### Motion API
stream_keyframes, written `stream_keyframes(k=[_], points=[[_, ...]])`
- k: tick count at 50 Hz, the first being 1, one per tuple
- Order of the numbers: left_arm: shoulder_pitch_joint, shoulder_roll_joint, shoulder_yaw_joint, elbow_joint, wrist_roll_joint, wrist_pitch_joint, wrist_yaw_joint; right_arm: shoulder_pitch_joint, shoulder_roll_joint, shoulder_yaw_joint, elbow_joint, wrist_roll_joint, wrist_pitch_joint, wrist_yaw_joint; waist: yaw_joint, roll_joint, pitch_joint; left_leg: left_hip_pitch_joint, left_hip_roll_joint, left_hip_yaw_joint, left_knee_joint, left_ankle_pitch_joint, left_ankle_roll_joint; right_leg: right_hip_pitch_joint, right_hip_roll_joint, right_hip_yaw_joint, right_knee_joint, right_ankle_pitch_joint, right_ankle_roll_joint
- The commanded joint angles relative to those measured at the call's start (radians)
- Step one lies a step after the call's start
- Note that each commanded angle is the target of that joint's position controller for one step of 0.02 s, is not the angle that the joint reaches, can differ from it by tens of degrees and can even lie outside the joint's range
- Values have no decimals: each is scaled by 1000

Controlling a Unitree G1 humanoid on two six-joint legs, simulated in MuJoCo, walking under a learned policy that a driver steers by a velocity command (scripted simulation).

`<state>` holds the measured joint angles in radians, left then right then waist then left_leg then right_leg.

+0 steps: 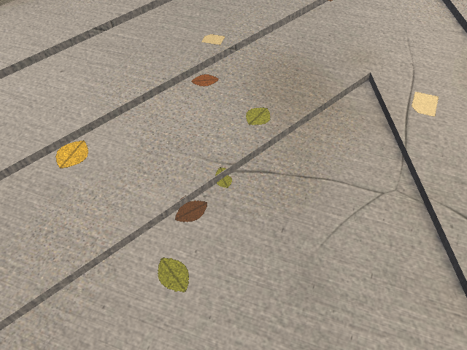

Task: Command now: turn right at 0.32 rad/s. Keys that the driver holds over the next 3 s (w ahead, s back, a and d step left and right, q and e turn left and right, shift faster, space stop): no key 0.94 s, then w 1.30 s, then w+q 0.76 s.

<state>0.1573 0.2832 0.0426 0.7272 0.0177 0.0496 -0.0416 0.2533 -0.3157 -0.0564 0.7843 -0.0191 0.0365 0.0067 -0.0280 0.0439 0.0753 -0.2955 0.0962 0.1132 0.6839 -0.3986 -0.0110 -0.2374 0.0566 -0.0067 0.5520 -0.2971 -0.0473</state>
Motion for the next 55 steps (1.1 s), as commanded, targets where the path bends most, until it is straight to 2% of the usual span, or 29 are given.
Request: stream_keyframes(k=[1,2,3,4,5,7,10,14,16,17,18,19,20,21,22,24,27,34,47,48,50,51,52,53,54,55], points=[[103,193,39,-26,-7,-30,16,-58,-81,-13,-96,8,18,-3,67,-184,-87,-205,-32,-110,235,-176,0,164,-385,399,-238,553,-179],[53,144,20,-21,-7,-31,18,-43,-74,-15,-74,17,21,2,36,-172,-53,-194,-33,-123,237,-112,1,137,-329,329,-243,525,-162],[6,123,12,-21,-2,-28,24,-13,-78,-17,-45,19,16,6,12,-173,-45,-177,-30,-123,219,-48,-2,138,-275,274,-253,507,-130],[1,125,11,-16,-5,-32,34,7,-87,-22,-28,7,17,9,11,-203,-47,-167,-38,-110,234,-1,-5,150,-247,233,-245,578,-120],[2,110,5,-7,-6,-35,37,35,-83,-19,-4,2,17,12,6,-193,-74,-140,-42,-109,242,27,-9,162,-229,200,-238,633,-115],[9,97,-1,12,-8,-41,38,40,-66,-15,15,5,20,14,9,-160,-90,-113,-49,-108,217,45,-14,171,-227,183,-236,630,-115],[24,95,-8,48,-3,-42,39,1,-45,-7,27,5,26,11,27,-160,-71,-84,-56,-111,118,36,-16,159,-231,199,-249,520,-123],[23,96,-11,88,6,-43,42,-15,-35,-1,54,8,22,-3,38,-164,-61,4,-75,-108,-27,11,3,116,-238,235,-241,426,-138],[8,91,-14,106,5,-45,47,-2,-28,3,76,10,14,-13,24,-153,-66,70,-82,-104,-132,48,18,95,-237,257,-229,387,-131],[-8,88,-16,114,1,-46,50,20,-17,8,93,7,7,-17,0,-132,-69,138,-77,-105,-240,145,26,68,-225,255,-218,354,-110],[-9,77,-20,124,-4,-49,52,40,-19,12,110,-2,-5,-22,-13,-103,-81,235,-41,-141,-325,283,30,21,-212,256,-214,304,-75],[15,60,-24,135,-3,-54,51,53,-46,11,121,-13,-20,-26,1,-65,-101,310,31,-217,-344,360,40,-18,-178,242,-203,238,-43],[71,60,-18,157,-7,-52,45,-1,-91,4,130,-3,-27,-22,63,23,-54,235,55,-244,-304,410,61,0,-106,184,-245,173,-32],[57,71,-17,184,-1,-48,47,-20,-52,10,138,5,-31,-12,36,25,-46,176,43,-227,-306,366,63,68,-97,171,-253,168,-25],[44,77,-13,198,-2,-46,48,-17,-31,16,150,4,-36,-8,23,27,-33,154,27,-210,-319,342,54,98,-101,170,-238,191,-23],[43,79,-8,222,-3,-44,47,-5,-27,20,177,4,-40,-15,21,32,-36,147,16,-204,-340,327,49,122,-108,166,-220,229,-29],[63,53,-12,266,-3,-48,52,-9,-18,24,206,5,-43,-22,25,-5,-31,165,17,-205,-344,316,54,105,-110,163,-234,216,-23],[85,36,-14,344,-4,-49,60,-8,-2,31,256,4,-49,-28,26,-35,-16,159,14,-211,-354,289,63,101,-111,158,-242,203,-12],[123,1,-23,429,-5,-50,70,25,40,46,320,4,-54,-33,31,-33,-6,147,3,-213,-362,299,66,107,-121,146,-234,212,1],[129,-2,-23,432,-4,-50,70,37,37,44,325,3,-52,-33,28,-28,-24,154,-8,-212,-368,204,71,105,-108,134,-223,145,-2],[127,4,-15,422,3,-45,68,62,-6,23,327,1,-41,-32,17,18,-7,136,-15,-253,-381,-140,112,27,-43,76,-119,-101,-23],[108,0,-13,406,13,-44,63,98,-25,13,330,-2,-33,-32,0,56,28,132,26,-334,-422,-319,151,-73,-14,48,-39,-195,-29],[75,-14,-14,381,23,-46,57,154,-38,5,339,-4,-29,-31,-23,93,68,137,100,-441,-486,-450,198,-171,1,5,62,-212,-30],[47,-30,-18,358,34,-52,51,186,-40,-1,348,-7,-29,-32,-34,109,112,117,184,-540,-533,-493,246,-231,-26,-28,161,-176,-28],[11,-27,-16,333,34,-59,46,200,-32,-3,347,-15,-33,-31,-43,95,139,110,230,-600,-567,-468,281,-303,-57,-15,263,-182,-28],[-7,-22,-12,314,31,-67,42,197,-33,-6,341,-21,-42,-30,-35,70,138,128,244,-613,-578,-416,296,-358,-79,3,329,-181,-26]])
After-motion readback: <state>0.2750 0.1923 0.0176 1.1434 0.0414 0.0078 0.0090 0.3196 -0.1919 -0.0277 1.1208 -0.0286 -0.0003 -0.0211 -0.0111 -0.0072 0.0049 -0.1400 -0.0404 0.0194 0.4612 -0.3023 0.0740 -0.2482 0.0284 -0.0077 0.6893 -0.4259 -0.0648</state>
